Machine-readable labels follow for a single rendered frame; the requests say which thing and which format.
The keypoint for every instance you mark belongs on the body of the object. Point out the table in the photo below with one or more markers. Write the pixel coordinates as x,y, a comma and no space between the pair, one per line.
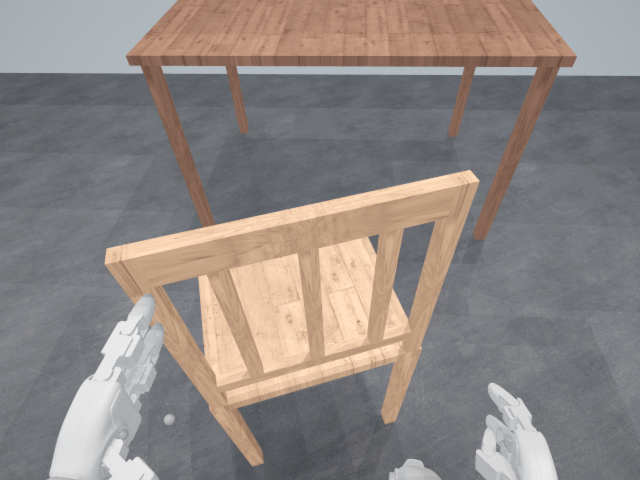
360,33

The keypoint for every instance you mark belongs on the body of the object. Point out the chair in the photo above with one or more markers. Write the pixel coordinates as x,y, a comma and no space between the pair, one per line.
298,297

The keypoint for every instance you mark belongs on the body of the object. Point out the robot right hand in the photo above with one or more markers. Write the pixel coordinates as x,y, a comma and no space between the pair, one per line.
525,451

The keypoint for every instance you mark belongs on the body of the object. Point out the robot right shin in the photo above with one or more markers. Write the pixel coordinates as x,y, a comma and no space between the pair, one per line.
413,462

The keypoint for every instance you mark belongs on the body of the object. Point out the robot left hand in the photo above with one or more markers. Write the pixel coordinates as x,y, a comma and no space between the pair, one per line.
107,402

